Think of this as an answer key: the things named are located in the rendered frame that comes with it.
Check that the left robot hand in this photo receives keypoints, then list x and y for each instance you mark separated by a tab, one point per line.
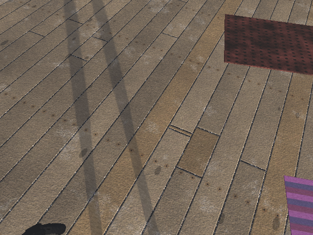
46	229

